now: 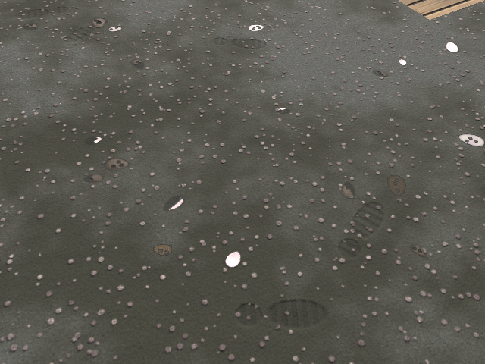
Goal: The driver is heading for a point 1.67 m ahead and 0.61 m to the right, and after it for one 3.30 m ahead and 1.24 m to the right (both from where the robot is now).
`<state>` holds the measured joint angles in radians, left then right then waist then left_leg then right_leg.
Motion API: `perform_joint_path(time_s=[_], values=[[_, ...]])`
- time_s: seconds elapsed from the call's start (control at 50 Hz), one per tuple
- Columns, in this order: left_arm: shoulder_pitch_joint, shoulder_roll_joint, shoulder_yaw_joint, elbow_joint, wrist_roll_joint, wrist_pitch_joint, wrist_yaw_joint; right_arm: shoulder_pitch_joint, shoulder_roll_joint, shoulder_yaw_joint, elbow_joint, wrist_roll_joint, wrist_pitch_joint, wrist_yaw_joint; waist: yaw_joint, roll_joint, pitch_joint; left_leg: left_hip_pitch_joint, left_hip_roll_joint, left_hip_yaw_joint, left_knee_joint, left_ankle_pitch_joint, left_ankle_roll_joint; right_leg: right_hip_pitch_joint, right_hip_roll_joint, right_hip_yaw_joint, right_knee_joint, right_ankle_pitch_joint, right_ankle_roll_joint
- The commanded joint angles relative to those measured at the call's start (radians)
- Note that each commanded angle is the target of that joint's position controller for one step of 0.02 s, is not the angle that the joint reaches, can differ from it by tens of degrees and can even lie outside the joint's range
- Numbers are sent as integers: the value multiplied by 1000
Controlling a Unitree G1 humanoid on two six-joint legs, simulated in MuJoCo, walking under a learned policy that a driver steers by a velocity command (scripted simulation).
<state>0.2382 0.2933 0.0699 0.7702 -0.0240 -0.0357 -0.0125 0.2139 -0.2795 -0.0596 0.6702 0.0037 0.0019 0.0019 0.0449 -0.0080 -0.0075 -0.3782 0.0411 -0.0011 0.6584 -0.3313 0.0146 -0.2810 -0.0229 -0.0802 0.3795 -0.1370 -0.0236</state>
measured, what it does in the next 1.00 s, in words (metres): walks ahead, turning right: left foot, then right foot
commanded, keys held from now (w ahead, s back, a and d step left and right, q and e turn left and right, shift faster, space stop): w+e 0.92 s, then w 0.08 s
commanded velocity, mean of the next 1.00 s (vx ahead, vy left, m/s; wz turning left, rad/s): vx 0.47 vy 0.00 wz -0.44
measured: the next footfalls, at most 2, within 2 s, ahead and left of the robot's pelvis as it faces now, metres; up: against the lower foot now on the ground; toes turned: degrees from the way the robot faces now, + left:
left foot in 0.04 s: +0.05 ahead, +0.13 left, +0.00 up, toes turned +0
right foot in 0.50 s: +0.34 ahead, -0.17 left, +0.00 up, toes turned -18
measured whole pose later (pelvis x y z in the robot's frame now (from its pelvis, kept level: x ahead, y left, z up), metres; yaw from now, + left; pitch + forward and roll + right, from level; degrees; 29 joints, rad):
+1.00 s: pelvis +0.48 -0.11 -0.02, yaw -32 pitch +2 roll +0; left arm 0.37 0.31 0.08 0.75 -0.02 -0.03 0.01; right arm 0.07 -0.28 -0.04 0.64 0.00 -0.13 0.02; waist 0.07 0.01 0.00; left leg -0.47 -0.01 -0.04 0.48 -0.06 0.00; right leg -0.09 0.11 0.22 0.55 -0.47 -0.05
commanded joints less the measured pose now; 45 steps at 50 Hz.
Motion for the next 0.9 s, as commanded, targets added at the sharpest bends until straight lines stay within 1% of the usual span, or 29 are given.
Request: perform_joint_path(time_s=[0.02, 0.04, 0.06, 0.08, 0.1, 0.12, 0.16, 0.18, 0.2, 0.26, 0.34, 0.4, 0.44, 0.46, 0.48, 0.5, 0.52, 0.54, 0.56, 0.58, 0.6, 0.62, 0.64, 0.66, 0.7, 0.74, 0.82, 0.86, 0.9], values=[[-87, 138, 24, -62, -18, -1, -11, 114, -80, -28, -14, 0, -33, 5, -99, -95, -39, 265, -48, 58, -218, 90, 36, -115, -178, 241, -132, -340, -153], [-101, 88, 6, -65, -9, -3, -14, 182, -97, -35, -2, 0, -36, -1, -135, -74, -57, 406, 13, -15, -249, 58, 58, -222, -133, 219, -41, -365, -102], [-146, -17, -26, -93, 10, -13, -24, 289, -163, -47, 4, -15, -37, -15, -174, 124, -82, 531, 241, -296, -365, -91, 119, -389, -14, 111, 289, -396, -19], [-146, 18, -13, -126, -7, -28, -17, 275, -275, -77, 6, -28, -42, -12, -158, 273, 7, 455, 384, -538, -474, -335, 234, -598, 43, 106, 482, -422, -11], [-146, 102, 11, -116, -16, -35, -10, 234, -208, -63, -5, -22, -63, -15, -149, 197, 61, 417, 364, -530, -495, -385, 239, -636, -4, 204, 603, -350, -21], [-106, 121, 23, -99, -21, -33, -12, 176, -154, -46, -8, -10, -78, -17, -105, 198, 81, 431, 328, -450, -496, -319, 199, -681, -6, 233, 637, -254, -25], [-78, 115, 29, -69, -1, -26, -9, 115, -112, -34, -14, -2, -91, -18, -81, 158, 86, 422, 281, -283, -515, -88, 147, -660, -29, 240, 641, -118, 1], [-73, 96, 27, -58, 3, -22, -9, 112, -95, -29, -12, -12, -98, -20, -77, 125, 79, 403, 254, -201, -521, 33, 129, -624, -26, 230, 660, -53, 13], [-69, 73, 22, -57, 1, -19, -12, 115, -99, -32, -5, -20, -103, -21, -72, 126, 70, 379, 245, -141, -523, 129, 129, -594, -28, 216, 660, 2, 28], [-101, 43, 14, -70, 2, -10, -19, 126, -101, -37, 16, -24, -105, -24, -82, 103, 75, 344, 208, 13, -526, 270, 120, -541, -37, 172, 579, 117, 56], [-222, 1, -9, -126, 5, -9, -43, 162, -134, -49, 50, -10, -95, -30, -126, 92, 126, 325, 217, 118, -535, 314, 115, -459, -45, 85, 378, 191, 39], [-272, 9, -12, -162, 0, -11, -63, 185, -155, -58, 77, 7, -82, -27, -131, 86, 146, 408, 249, 151, -498, 400, 108, -445, -40, 46, 290, 111, -9], [-259, 34, -1, -177, 0, -11, -71, 176, -179, -64, 83, 14, -70, -29, -100, 107, 108, 455, 257, 181, -395, 725, 93, -361, 5, -7, 262, 14, -53], [-211, 58, 11, -173, 1, -9, -70, 172, -199, -69, 83, 17, -62, -32, -65, 132, 58, 471, 257, 194, -301, 942, 83, -275, 45, -38, 267, -39, -78], [-92, 102, 34, -148, -2, -7, -65, 162, -212, -71, 82, 18, -54, -35, 5, 140, -18, 458, 242, 212, -138, 1087, 67, -119, 91, -58, 250, -58, -107], [69, 161, 67, -109, -5, -2, -51, 156, -211, -66, 76, 23, -54, -39, 93, 115, -111, 342, 206, 237, 83, 1047, 32, 147, 122, -40, 189, 9, -148], [189, 248, 91, -85, -5, 12, -24, 186, -144, -42, 53, -7, -68, -39, 113, -56, -211, 48, 151, 219, 411, 498, -13, 472, -56, 247, 186, 29, -214], [144, 319, 93, -110, -9, -1, -26, 257, -32, 2, -4, -11, -100, -25, 7, -270, -378, -311, -71, 48, 754, -252, -66, 730, -308, 879, 6, -251, -432], [168, 218, 65, -116, 1, -8, -28, 119, -140, -22, -14, 25, -135, -13, 91, -102, -376, -406, -27, -117, 794, -206, -39, 710, -300, 875, -92, -291, -369], [140, 176, 53, -101, 5, -18, -27, 41, -153, -24, -41, 48, -148, -9, 84, -84, -228, -449, 9, -100, 751, -129, -15, 588, -266, 725, -92, -216, -323], [72, 158, 44, -109, 1, -25, -27, 31, -137, -19, -38, 28, -153, -18, 28, 13, -129, -407, 55, -96, 657, -56, -9, 417, -221, 610, -92, -101, -291], [9, 127, 35, -121, 5, -27, -23, 33, -144, -27, -31, 0, -149, -25, -11, 12, -82, -342, 81, -93, 577, -18, -15, 285, -183, 527, -101, -4, -277], [-26, 119, 30, -140, 20, -29, -18, 57, -146, -32, -28, -7, -138, -23, -46, -18, -59, -276, 95, -98, 551, 9, -20, 189, -157, 485, -123, 66, -277], [-47, 117, 31, -146, 21, -30, -15, 75, -140, -33, -26, -11, -126, -21, -66, -29, -51, -250, 98, -94, 517, 21, -32, 138, -145, 468, -147, 93, -285], [-42, 126, 33, -136, 15, -36, -6, 72, -117, -27, -27, -20, -106, -20, -76, -27, -25, -233, 92, -69, 438, 53, -60, 47, -127, 407, -168, 163, -288], [-20, 142, 37, -124, 12, -36, 5, 0, -96, -18, -52, -26, -100, -22, -58, -27, 6, -249, 78, -54, 316, 157, -84, 0, -100, 362, -175, 185, -273], [37, 155, 41, -101, 0, -24, 17, -165, -64, 0, -86, -15, -113, -8, 12, -56, 19, -160, 7, -39, -8, 404, -89, -23, -47, 328, -142, 82, -210], [76, 161, 43, -84, -6, -17, 20, -215, -80, -4, -100, -1, -122, 3, 32, -66, 16, -128, -17, -51, -78, 426, -85, 9, -68, 376, -113, 40, -204], [96, 153, 42, -76, -9, -10, 23, -222, -108, -14, -107, 4, -129, 12, 26, -78, 9, -113, -25, -78, -139, 384, -69, 80, -92, 442, -52, 8, -189]])
Over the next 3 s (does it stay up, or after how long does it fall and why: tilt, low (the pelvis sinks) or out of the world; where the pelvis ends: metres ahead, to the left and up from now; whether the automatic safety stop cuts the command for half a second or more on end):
stays up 1.45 -0.54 -0.01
